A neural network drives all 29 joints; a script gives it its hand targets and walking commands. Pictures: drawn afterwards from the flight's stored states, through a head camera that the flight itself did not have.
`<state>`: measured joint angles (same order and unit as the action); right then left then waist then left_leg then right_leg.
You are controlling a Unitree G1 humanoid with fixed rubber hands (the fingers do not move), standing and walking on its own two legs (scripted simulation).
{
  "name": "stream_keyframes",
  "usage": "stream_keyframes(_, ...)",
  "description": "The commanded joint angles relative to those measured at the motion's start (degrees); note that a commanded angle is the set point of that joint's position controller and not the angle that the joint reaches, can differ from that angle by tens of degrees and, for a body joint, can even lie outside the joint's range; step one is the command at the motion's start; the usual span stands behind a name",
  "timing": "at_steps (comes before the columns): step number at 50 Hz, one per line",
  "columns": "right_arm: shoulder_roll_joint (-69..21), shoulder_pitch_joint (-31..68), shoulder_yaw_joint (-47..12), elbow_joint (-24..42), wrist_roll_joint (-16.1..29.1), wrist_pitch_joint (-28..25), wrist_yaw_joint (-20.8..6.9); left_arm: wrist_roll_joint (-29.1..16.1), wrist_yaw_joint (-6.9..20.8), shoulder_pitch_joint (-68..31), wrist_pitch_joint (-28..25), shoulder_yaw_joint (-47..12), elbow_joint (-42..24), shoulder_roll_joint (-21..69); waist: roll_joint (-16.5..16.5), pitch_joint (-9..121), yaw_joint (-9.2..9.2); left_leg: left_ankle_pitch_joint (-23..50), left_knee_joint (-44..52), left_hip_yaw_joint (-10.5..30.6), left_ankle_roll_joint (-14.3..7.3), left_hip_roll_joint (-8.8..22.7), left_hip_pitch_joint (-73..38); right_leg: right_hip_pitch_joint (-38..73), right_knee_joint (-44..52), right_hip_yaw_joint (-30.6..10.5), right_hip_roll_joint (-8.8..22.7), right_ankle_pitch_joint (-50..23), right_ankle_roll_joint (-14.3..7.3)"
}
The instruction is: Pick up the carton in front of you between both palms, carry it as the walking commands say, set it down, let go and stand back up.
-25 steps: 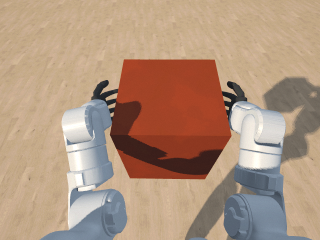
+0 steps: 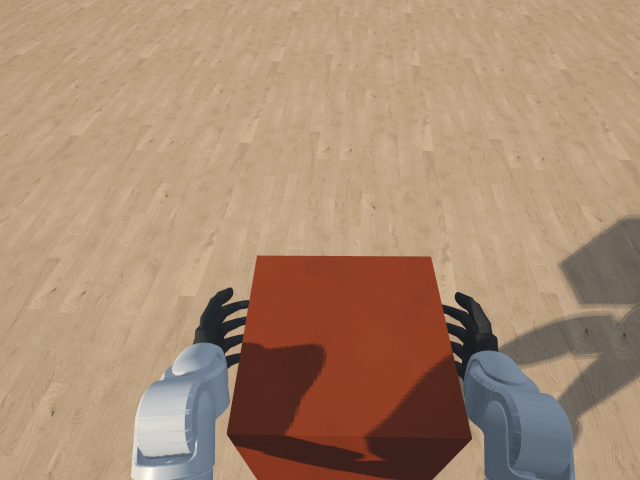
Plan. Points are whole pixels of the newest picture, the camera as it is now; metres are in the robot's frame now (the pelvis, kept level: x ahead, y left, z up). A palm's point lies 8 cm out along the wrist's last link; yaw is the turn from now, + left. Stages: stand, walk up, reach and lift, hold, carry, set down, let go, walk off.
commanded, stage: carry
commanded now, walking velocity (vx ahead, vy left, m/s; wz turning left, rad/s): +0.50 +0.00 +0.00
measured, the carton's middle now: (342, 379) +0.25 +0.00 -0.01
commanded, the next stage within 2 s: none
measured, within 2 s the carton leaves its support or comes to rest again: neither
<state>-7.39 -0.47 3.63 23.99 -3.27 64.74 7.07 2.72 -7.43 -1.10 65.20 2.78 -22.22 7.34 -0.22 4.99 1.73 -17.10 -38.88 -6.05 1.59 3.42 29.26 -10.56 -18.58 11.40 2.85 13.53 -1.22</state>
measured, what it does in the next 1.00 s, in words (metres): walks ahead: left foot, then right foot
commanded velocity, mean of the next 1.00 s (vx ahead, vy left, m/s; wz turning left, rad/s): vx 0.50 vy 0.00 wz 0.00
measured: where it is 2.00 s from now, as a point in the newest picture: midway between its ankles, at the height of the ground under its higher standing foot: (345, 224)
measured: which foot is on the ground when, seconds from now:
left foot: up 0.00-0.08, down 0.10-0.56, up 0.58-0.98, down 1.00-1.00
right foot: down 0.00-0.14, up 0.16-0.50, down 0.52-1.00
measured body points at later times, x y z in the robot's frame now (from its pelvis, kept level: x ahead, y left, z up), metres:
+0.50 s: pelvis +0.33 -0.01 -0.02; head +0.28 -0.01 +0.43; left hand +0.58 +0.13 +0.09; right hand +0.56 -0.17 +0.09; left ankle +0.18 +0.11 -0.75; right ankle +0.46 -0.13 -0.74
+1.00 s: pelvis +0.65 -0.01 -0.02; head +0.63 +0.00 +0.43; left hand +0.90 +0.14 +0.08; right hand +0.89 -0.17 +0.09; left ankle +0.78 +0.09 -0.75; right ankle +0.48 -0.12 -0.75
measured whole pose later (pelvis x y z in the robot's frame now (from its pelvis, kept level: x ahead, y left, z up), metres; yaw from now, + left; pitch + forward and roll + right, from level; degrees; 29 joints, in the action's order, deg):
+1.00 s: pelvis +0.65 -0.01 -0.02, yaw -2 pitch +3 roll +0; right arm -7.4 -1.1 2.7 33.2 -2.5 69.1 7.9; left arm 2.2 -7.8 0.2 69.0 1.9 -31.5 7.3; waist -0.2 7.8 0.6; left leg -5.2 -27.5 -12.5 -0.7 4.5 28.0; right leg 3.4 -18.7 12.8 4.3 24.0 3.1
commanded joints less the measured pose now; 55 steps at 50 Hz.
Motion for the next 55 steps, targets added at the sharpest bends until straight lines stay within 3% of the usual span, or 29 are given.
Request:
stream_keyframes(1,-54.1,20.4,-38.1,7.1,14.0,-1.2,-7.5,-16.6,9.2,-20.3,-1.6,-38.0,-9.1,53.6,-9.7,14.8,-0.40,8.3,9.2,-4.7,-0.1,-1.7,-4.2,11.4,3.5,-6.1,11.3,-16.8,-4.7)
stream_keyframes(3,-50.0,19.4,-38.2,8.0,14.1,-0.4,-7.4,-16.0,8.7,-19.1,-0.8,-37.6,-9.8,49.5,-8.4,12.0,-0.74,11.1,13.2,-7.5,-0.5,-2.0,-9.8,7.1,0.6,-4.5,10.6,-10.7,-3.3)
stream_keyframes(5,-45.7,18.2,-37.2,8.0,14.3,0.7,-6.9,-15.3,7.8,-18.5,0.3,-36.9,-10.4,45.3,-5.7,11.5,-1.51,7.3,13.4,-8.3,-1.9,-2.0,-21.9,-1.0,-8.3,-1.5,8.2,-8.9,-1.1)
stream_keyframes(6,-43.3,17.8,-36.3,7.7,14.1,1.3,-6.4,-14.9,7.2,-18.9,1.1,-36.2,-10.7,42.9,0.0,11.4,-2.57,2.0,17.0,1.2,-4.0,4.1,-28.1,-8.0,-18.6,1.7,5.0,-7.8,1.3)
stream_keyframes(7,-41.4,18.1,-35.3,7.1,13.6,1.6,-5.9,-15.0,6.8,-20.0,2.0,-35.7,-11.9,40.7,13.7,13.4,-3.42,-3.3,22.5,24.0,-11.5,16.2,-36.7,-21.6,-34.9,0.3,-0.2,2.9,3.4)
stream_keyframes(8,-41.5,16.8,-34.7,6.6,13.8,2.0,-5.4,-15.5,6.6,-20.8,2.7,-36.3,-12.9,39.8,17.7,12.1,-3.66,2.4,26.4,34.6,-15.4,21.4,-39.5,-31.2,-44.3,-3.7,-1.3,17.2,2.9)
stream_keyframes(10,-42.5,19.6,-35.8,9.3,15.4,2.7,-5.3,-16.0,6.4,-20.4,3.1,-36.2,-11.9,41.4,7.2,12.1,-3.24,11.6,24.7,27.8,-15.3,20.8,-36.4,-34.4,-51.2,-10.2,3.6,15.7,1.0)
stream_keyframes(12,-44.2,23.3,-37.6,11.8,16.5,2.8,-5.5,-15.6,6.3,-20.7,2.9,-35.9,-12.0,43.5,1.7,11.3,-2.52,6.8,27.7,18.2,-10.9,18.0,-30.0,-30.9,-42.6,-11.3,6.3,7.7,1.1)
stream_keyframes(13,-43.7,25.3,-37.8,12.4,17.0,2.8,-5.6,-15.4,6.0,-22.0,2.8,-35.6,-12.2,43.5,3.1,10.9,-2.57,5.2,29.2,13.5,-9.6,16.4,-27.5,-28.3,-38.1,-9.5,5.6,5.1,1.4)
stream_keyframes(16,-40.4,24.8,-36.9,10.9,17.4,3.4,-5.1,-13.7,4.5,-21.2,3.1,-33.8,-11.2,40.7,6.0,9.1,-2.47,2.5,32.1,6.2,-9.1,13.6,-24.8,-25.0,-26.5,-6.2,4.5,-0.5,2.3)
stream_keyframes(22,-36.7,21.7,-33.9,7.7,15.3,5.3,-3.8,-12.6,2.9,-19.9,4.9,-32.3,-10.0,36.6,8.8,4.1,-2.63,12.1,30.1,-1.5,-6.8,11.5,-26.7,-19.6,-12.0,-0.6,2.3,-10.5,1.4)
stream_keyframes(24,-37.3,22.2,-33.7,7.6,15.0,5.6,-3.6,-13.4,3.1,-20.8,5.2,-32.5,-10.2,36.9,9.0,3.6,-2.37,15.4,26.0,-3.7,-5.8,10.9,-26.7,-14.4,-9.9,1.8,1.2,-9.8,0.8)
stream_keyframes(26,-37.9,22.4,-33.9,7.7,14.9,5.9,-3.5,-14.2,3.5,-20.4,5.2,-32.4,-9.4,37.6,6.2,7.2,-1.30,24.2,12.0,-8.5,-3.6,7.6,-22.6,-0.1,-8.0,5.4,-2.6,-4.4,0.3)
stream_keyframes(27,-37.5,22.5,-34.0,7.6,15.0,6.0,-3.4,-14.4,3.8,-19.8,5.2,-32.4,-8.9,38.0,2.1,10.8,-0.05,20.6,-0.3,-8.6,-2.1,5.9,-15.3,10.9,-6.8,-1.6,1.6,-0.5,-0.4)
stream_keyframes(28,-38.3,23.4,-35.0,9.3,15.5,6.1,-3.5,-14.7,4.1,-21.0,4.8,-32.4,-9.0,38.2,-14.0,16.1,0.59,8.8,-18.9,-6.6,1.4,-0.2,-1.1,22.0,1.5,-28.9,17.5,10.4,-7.7)
stream_keyframes(29,-39.3,25.0,-35.6,10.2,16.1,6.0,-3.9,-15.2,4.5,-20.4,4.5,-32.7,-8.0,40.5,-18.9,16.1,0.09,-10.7,-28.9,-1.2,0.9,-3.6,7.9,24.2,8.5,-41.3,22.1,2.4,-11.3)
stream_keyframes(30,-42.3,25.5,-36.6,9.4,16.3,5.4,-4.3,-16.3,5.3,-22.2,4.0,-33.7,-9.8,43.0,-13.1,16.5,-0.10,-10.8,-34.8,3.9,-1.0,0.2,10.6,23.1,6.6,-36.0,22.4,-4.2,-11.0)
stream_keyframes(32,-48.4,26.3,-37.4,9.1,16.7,3.8,-5.6,-17.4,6.8,-25.0,2.4,-35.9,-11.4,48.8,-3.7,16.0,-0.48,-3.8,-32.3,6.4,-2.7,4.5,9.7,16.5,5.2,-25.9,19.2,-7.5,-8.1)
stream_keyframes(33,-50.5,26.2,-37.7,9.0,16.5,2.9,-6.1,-17.9,7.4,-26.2,1.7,-36.8,-11.8,50.7,-2.9,15.5,-0.82,-0.5,-28.1,6.6,-2.5,5.6,7.5,13.2,6.3,-21.3,17.9,-6.6,-6.1)
stream_keyframes(36,-52.2,23.8,-38.1,8.3,14.7,0.9,-6.2,-18.3,8.6,-24.7,0.2,-37.8,-11.7,51.4,-6.9,15.2,-0.85,3.4,-19.3,3.0,-1.4,4.3,5.3,10.7,9.0,-13.4,15.2,-3.8,-5.1)
stream_keyframes(39,-50.1,21.5,-38.2,8.9,13.7,0.3,-5.7,-18.0,8.8,-22.2,-0.2,-38.0,-12.0,48.9,-7.1,12.2,-0.96,7.8,-8.4,0.5,-0.5,4.0,7.6,12.3,10.7,-9.6,14.2,-5.7,-6.2)
stream_keyframes(46,-41.2,21.2,-37.4,12.1,15.0,2.9,-4.4,-15.8,6.1,-19.4,2.2,-35.2,-13.8,40.1,-8.7,5.0,-0.56,14.6,8.5,-5.0,-1.5,1.5,3.5,13.4,8.6,-2.9,12.5,-14.5,-4.2)
stream_keyframes(48,-38.6,21.3,-36.3,12.2,15.4,4.0,-4.1,-15.3,5.2,-19.4,3.2,-34.5,-13.9,38.1,-9.0,4.3,-0.76,13.1,10.3,-6.7,-2.5,0.9,-0.9,13.4,4.6,-1.6,12.5,-17.5,-3.3)
stream_keyframes(50,-36.7,20.4,-34.7,10.9,15.5,4.8,-3.8,-15.3,4.3,-20.3,4.3,-34.5,-14.1,36.6,-5.3,8.1,-2.11,8.8,13.1,-10.9,-3.1,-3.1,-17.1,7.7,-9.8,3.6,9.1,-23.8,-0.9)
stream_keyframes(51,-36.1,19.6,-33.9,10.2,15.4,5.2,-3.6,-15.3,4.0,-20.7,4.8,-34.3,-14.2,35.4,0.4,11.4,-3.23,4.2,14.7,-3.2,-3.8,1.7,-28.2,-0.2,-22.1,3.9,7.0,-17.4,1.0)
stream_keyframes(52,-35.5,20.3,-33.3,10.0,15.1,5.1,-3.5,-16.0,3.8,-21.4,5.4,-34.8,-15.7,35.6,16.8,17.3,-3.49,-5.5,21.3,24.4,-11.7,17.1,-41.5,-17.4,-40.9,1.4,0.9,-3.5,3.7)
stream_keyframes(53,-37.6,19.5,-33.0,9.1,15.5,5.2,-3.7,-16.5,3.9,-22.6,5.5,-35.6,-15.8,36.4,19.6,15.7,-2.80,2.3,28.2,35.2,-14.0,21.4,-43.3,-27.7,-50.4,-4.6,-2.0,14.3,3.5)
stream_keyframes(54,-39.5,21.1,-33.8,10.4,16.5,5.0,-4.2,-16.8,4.3,-23.4,5.3,-36.2,-15.2,38.9,14.0,15.3,-2.70,10.2,26.4,29.3,-13.6,21.1,-41.5,-29.7,-55.8,-9.5,1.4,13.8,1.9)
stream_keyframes(55,-42.6,22.2,-35.0,10.7,16.8,4.7,-4.8,-17.0,4.9,-24.0,5.0,-36.8,-14.8,42.0,8.5,16.0,-2.75,14.9,24.6,24.0,-13.0,19.9,-39.0,-29.7,-56.3,-10.8,3.6,10.8,0.8)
